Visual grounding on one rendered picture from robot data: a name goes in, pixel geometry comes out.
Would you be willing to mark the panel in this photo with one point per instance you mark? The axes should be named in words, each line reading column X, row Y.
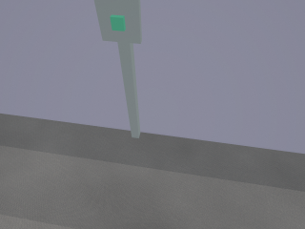
column 131, row 10

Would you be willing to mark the button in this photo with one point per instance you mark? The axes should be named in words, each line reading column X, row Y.
column 118, row 22

